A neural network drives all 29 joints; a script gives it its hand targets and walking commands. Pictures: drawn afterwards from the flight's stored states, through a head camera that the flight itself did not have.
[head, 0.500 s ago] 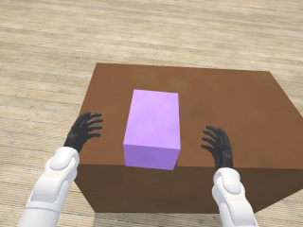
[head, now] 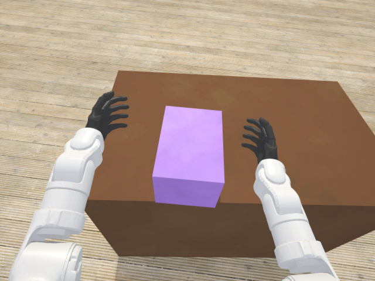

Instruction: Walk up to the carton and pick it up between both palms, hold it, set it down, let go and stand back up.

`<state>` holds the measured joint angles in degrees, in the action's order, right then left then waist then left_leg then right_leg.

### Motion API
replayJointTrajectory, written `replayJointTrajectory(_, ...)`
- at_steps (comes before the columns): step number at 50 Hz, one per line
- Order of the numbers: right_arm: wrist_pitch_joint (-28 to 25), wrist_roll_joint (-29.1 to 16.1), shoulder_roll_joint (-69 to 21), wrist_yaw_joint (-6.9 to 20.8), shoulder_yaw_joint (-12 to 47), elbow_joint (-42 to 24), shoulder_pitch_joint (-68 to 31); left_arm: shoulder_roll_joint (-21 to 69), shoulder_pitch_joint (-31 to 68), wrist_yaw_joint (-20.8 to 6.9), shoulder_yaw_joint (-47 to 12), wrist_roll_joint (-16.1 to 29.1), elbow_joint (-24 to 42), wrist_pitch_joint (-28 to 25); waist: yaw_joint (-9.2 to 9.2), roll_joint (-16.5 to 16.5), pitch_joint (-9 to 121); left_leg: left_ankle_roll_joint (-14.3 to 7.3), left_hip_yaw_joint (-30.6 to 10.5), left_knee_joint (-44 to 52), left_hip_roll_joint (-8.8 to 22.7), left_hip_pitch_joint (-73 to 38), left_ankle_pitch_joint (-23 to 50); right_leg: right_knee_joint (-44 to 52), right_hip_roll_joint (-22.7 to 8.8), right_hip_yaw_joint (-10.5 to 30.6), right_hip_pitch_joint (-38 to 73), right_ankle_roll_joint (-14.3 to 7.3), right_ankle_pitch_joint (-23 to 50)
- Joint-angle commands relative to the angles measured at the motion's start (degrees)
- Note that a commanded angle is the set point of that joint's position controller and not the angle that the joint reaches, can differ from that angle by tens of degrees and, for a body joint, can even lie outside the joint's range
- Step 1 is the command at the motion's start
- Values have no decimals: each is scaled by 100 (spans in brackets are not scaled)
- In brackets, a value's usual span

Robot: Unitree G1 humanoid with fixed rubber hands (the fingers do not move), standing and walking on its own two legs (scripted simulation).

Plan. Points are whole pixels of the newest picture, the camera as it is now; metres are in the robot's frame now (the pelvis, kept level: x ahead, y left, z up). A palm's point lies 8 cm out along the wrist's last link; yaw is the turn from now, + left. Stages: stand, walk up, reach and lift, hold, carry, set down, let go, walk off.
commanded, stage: reach and lift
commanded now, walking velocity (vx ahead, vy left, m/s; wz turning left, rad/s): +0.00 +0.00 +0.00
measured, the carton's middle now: (189, 155) +0.43 +0.00 -0.05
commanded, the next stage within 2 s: none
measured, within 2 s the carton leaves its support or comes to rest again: neither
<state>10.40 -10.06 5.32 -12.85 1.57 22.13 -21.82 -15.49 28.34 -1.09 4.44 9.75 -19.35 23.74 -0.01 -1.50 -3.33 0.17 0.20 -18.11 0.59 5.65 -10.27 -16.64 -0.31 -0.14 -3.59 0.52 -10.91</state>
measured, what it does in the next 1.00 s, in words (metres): stands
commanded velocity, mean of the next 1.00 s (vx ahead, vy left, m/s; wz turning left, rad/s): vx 0.00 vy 0.00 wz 0.00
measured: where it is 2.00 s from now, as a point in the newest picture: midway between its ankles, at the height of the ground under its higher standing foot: outside the picture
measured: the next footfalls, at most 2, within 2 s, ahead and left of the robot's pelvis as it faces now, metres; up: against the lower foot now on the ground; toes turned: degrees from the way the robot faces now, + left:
none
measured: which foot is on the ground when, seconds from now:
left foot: down 0.00-1.00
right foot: down 0.00-1.00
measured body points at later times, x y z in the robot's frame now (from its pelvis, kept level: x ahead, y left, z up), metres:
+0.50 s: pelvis +0.00 +0.00 +0.00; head +0.03 +0.02 +0.45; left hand +0.42 +0.21 +0.10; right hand +0.41 -0.16 +0.08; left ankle +0.00 +0.12 -0.75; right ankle -0.02 -0.12 -0.75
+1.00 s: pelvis -0.02 +0.01 -0.02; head +0.06 +0.03 +0.42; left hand +0.42 +0.19 +0.01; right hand +0.40 -0.15 +0.00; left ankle +0.00 +0.12 -0.75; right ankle -0.02 -0.12 -0.75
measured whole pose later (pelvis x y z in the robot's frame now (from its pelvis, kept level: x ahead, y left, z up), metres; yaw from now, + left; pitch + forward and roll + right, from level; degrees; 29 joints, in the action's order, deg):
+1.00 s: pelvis -0.02 +0.01 -0.02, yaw -1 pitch +19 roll -2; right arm -18.0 -11.6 5.6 -8.5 -2.9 71.2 -44.4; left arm -11.6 49.6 0.6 4.5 8.6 -76.5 -19.9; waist 0.0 -1.5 10.5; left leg 0.2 0.2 -34.3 1.7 39.7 -13.5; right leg -30.4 0.7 -0.1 -36.6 0.5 -12.7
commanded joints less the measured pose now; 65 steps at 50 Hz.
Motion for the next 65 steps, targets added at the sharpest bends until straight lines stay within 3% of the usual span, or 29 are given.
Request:
replayJointTrajectory(1,-362,-292,721,-194,-378,-652,-2404,-640,2179,95,659,-413,417,-159,-36,193,2489,141,424,-354,-44,-743,2288,-71,287,-65,390,121,2306)
replayJointTrajectory(2,-350,-337,751,-184,-427,-327,-2632,-581,2543,118,580,-384,379,-167,-145,391,2378,205,417,-375,-49,-686,2189,-60,295,-113,144,102,2051)
replayJointTrajectory(3,-366,-426,769,-178,-279,-410,-2631,-604,2426,145,658,-492,413,-117,27,306,2553,203,441,-437,-26,-791,2520,-116,326,-129,253,109,2374)
replayJointTrajectory(6,-216,-416,937,-178,-275,249,-2826,-646,2649,131,716,-652,-136,-11,62,285,2400,221,462,-413,-40,-669,2505,-81,315,-129,340,91,2340)
replayJointTrajectory(9,-269,-538,894,-186,-291,434,-2977,-558,2791,141,577,-482,-29,-65,-170,378,2640,294,429,-527,-32,-946,2914,-126,356,-182,199,164,2658)
replayJointTrajectory(14,-313,-362,871,-133,-382,865,-3694,-610,3332,159,604,-471,-1327,-313,-46,57,2529,172,394,-442,-39,-493,2205,-81,322,-199,8,119,1993)
replayJointTrajectory(16,-520,-138,979,-167,-676,942,-3731,-490,3468,215,445,-357,-1061,-594,-276,153,3132,271,363,-577,-34,-697,2364,-154,387,-283,-146,96,2125)
replayJointTrajectory(17,-508,-273,794,-77,-433,1369,-3748,-619,3561,221,578,-514,-1616,-726,13,281,2909,315,368,-676,-28,-622,2590,-102,399,-261,-333,51,2018)
replayJointTrajectory(22,-942,-130,685,15,-577,2110,-3512,-372,3400,123,320,-501,-2107,-1502,-123,416,3105,341,316,-731,-17,-642,2439,-106,360,-324,-597,-30,1576)
replayJointTrajectory(25,-1238,-211,542,100,-402,2429,-3596,-281,3311,98,327,-519,-2705,-1949,33,383,3000,379,268,-798,19,-410,2796,-100,374,-304,-719,-48,1524)
replayJointTrajectory(26,-1370,-138,553,128,-475,2669,-3729,-263,3482,75,227,-482,-2989,-2132,-61,469,2850,385,278,-854,21,-393,2643,-105,346,-317,-924,-30,1362)
replayJointTrajectory(27,-1448,-79,569,178,-471,2946,-3808,-234,3397,44,276,-401,-3581,-2337,72,305,2646,316,267,-821,31,-135,2347,-81,346,-272,-1077,-73,1042)
replayJointTrajectory(28,-1638,-130,510,182,-442,2575,-3734,-115,3377,42,46,-410,-3128,-2548,-79,479,3174,381,248,-919,43,-192,2553,-199,357,-297,-915,-93,1288)
replayJointTrajectory(35,-2305,-82,505,417,-583,3302,-4242,-134,4125,176,-111,-206,-4203,-3771,-213,483,4124,373,186,-1344,45,414,2089,-582,334,-352,-1773,-164,950)
replayJointTrajectory(36,-2315,-175,593,465,-542,3621,-4388,-119,4120,166,-136,-204,-4517,-3769,-126,674,3709,421,114,-1232,81,485,1775,-517,340,-365,-2015,-199,535)
replayJointTrajectory(37,-2349,-83,626,517,-706,4094,-4393,22,4251,155,-386,-108,-5001,-3918,-279,751,3556,446,43,-1208,112,710,1166,-622,327,-415,-2433,-224,-14)
replayJointTrajectory(39,-2463,-174,451,542,-434,3897,-4218,114,4021,193,-432,-9,-5010,-4050,-152,384,3738,359,61,-1334,156,756,1271,-729,347,-373,-2514,-165,168)
replayJointTrajectory(42,-2711,20,335,537,-607,4439,-4326,107,4179,179,-319,-138,-5559,-4392,-247,363,3967,369,73,-1671,80,1057,1397,-873,283,-354,-2781,-161,153)
replayJointTrajectory(43,-2752,42,259,547,-595,4642,-4211,59,4109,177,-244,-194,-5795,-4449,-131,388,3947,326,133,-1695,59,1253,1183,-960,267,-309,-2874,-144,11)
replayJointTrajectory(45,-3046,60,457,503,-779,4481,-4443,193,4326,273,-447,-169,-5224,-4624,-332,610,4381,476,63,-1877,118,906,1621,-1054,309,-437,-3029,-183,350)
replayJointTrajectory(46,-3116,82,373,521,-611,4412,-4460,107,4247,294,-186,-199,-5462,-4693,-96,386,4388,418,123,-1951,78,1207,1667,-1127,292,-349,-2909,-141,407)
replayJointTrajectory(49,-3206,265,386,488,-924,4617,-4702,175,4702,294,-343,-267,-5438,-4775,-333,640,4688,455,89,-1964,77,1212,1329,-1114,287,-408,-3245,-152,33)
replayJointTrajectory(54,-3450,329,132,459,-822,3967,-4814,210,4610,286,-104,-391,-5263,-4954,-84,539,5626,450,210,-2159,15,1250,2344,-1304,317,-338,-2815,-77,1140)
replayJointTrajectory(56,-3470,465,256,481,-1029,4473,-4775,266,4573,283,-29,-554,-5527,-4924,-156,534,5288,503,154,-2157,55,1105,2394,-1276,355,-424,-2993,-62,946)
replayJointTrajectory(57,-3484,523,231,478,-1112,4657,-4627,442,4551,275,-161,-642,-5198,-4902,-292,850,5195,570,111,-2138,53,853,2446,-1243,356,-500,-3083,-76,865)
replayJointTrajectory(60,-3442,724,250,453,-1288,5266,-4431,505,4410,267,41,-884,-5557,-4776,-366,779,4620,534,101,-2058,49,854,2327,-1180,372,-501,-3116,-107,787)
replayJointTrajectory(62,-3567,718,-63,413,-1124,4899,-4217,579,4077,193,245,-989,-5604,-4794,-236,455,4576,464,162,-2041,-4,1107,2409,-1177,372,-399,-2731,-42,1143)
replayJointTrajectory(63,-3610,780,-489,469,-1123,4678,-4276,852,4088,128,331,-1154,-5363,-4850,-175,504,4958,451,160,-2103,-10,1122,2707,-1215,355,-351,-2530,-35,1605)
replayJointTrajectory(65,-3673,939,-896,572,-1221,4756,-4479,1251,4279,80,542,-1434,-5183,-4868,-65,671,4788,458,180,-1991,-17,1107,2593,-1162,336,-342,-2510,-39,1218)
